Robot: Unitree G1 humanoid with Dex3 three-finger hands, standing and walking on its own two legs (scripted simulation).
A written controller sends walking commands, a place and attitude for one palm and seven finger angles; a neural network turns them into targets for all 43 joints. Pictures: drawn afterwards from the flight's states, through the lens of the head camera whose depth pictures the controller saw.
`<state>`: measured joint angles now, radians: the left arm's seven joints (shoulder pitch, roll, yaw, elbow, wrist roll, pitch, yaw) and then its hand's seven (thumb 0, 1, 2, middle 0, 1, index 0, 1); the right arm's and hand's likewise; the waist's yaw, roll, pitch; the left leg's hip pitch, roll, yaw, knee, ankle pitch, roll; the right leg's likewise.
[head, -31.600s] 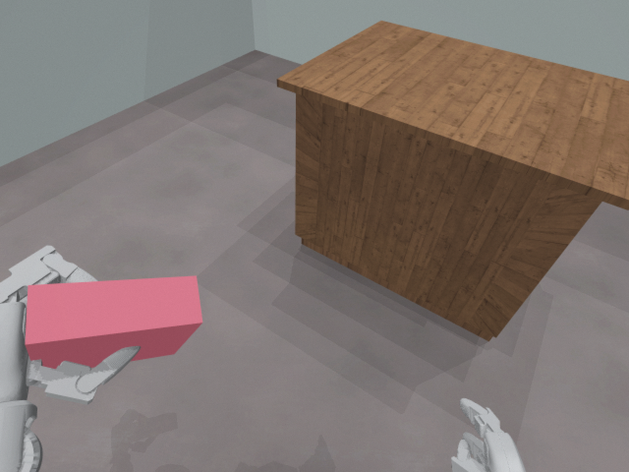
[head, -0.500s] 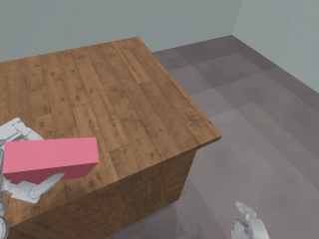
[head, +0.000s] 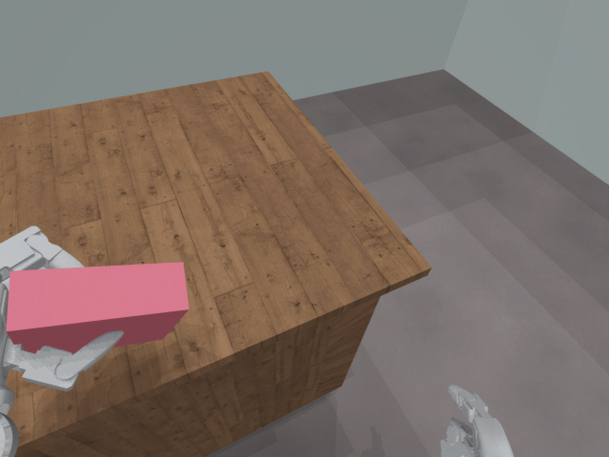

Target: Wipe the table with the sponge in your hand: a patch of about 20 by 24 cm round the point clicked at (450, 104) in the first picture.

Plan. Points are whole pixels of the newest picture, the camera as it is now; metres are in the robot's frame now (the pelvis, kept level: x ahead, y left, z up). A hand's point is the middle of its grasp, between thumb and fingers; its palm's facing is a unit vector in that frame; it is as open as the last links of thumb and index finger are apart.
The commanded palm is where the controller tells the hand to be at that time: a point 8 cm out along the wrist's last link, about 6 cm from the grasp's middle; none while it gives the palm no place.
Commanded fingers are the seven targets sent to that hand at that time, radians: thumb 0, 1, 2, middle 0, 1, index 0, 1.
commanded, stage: shuffle to correct the standing spot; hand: left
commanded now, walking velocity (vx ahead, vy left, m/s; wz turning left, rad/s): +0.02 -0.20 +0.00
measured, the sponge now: (128, 309) +0.23 +0.20 +0.13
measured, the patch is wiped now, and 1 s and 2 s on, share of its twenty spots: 0.00 0.00 0.00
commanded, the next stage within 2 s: none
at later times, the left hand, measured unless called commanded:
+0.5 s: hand (55, 316) +0.20 +0.24 +0.17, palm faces +0.35 -0.85 -0.38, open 9.0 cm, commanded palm +0.15 +0.28 +0.18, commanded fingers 0.00 0.10 1.30 -1.20 -1.60 -1.20 -1.60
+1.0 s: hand (81, 302) +0.22 +0.22 +0.17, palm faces +0.33 -0.85 -0.41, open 9.0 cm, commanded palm +0.16 +0.27 +0.18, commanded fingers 0.00 0.10 1.30 -1.20 -1.60 -1.20 -1.60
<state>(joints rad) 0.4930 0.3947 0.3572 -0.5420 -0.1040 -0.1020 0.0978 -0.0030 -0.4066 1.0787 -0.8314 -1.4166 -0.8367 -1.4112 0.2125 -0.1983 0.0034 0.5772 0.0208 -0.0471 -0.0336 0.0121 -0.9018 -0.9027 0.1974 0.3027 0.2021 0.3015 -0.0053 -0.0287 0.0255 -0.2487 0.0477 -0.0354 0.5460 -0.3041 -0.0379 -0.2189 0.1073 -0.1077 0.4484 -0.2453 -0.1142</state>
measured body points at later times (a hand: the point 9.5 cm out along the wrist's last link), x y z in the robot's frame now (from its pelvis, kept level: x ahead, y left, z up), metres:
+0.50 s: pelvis -0.01 +0.00 +0.00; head +0.00 +0.01 +0.45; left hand +0.18 +0.29 +0.19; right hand +0.16 -0.24 -0.08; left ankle -0.01 +0.14 -0.73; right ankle +0.00 -0.04 -0.73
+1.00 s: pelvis +0.00 -0.01 +0.00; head +0.01 -0.01 +0.45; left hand +0.19 +0.27 +0.19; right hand +0.16 -0.25 -0.08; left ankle -0.01 +0.14 -0.73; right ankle +0.00 -0.04 -0.73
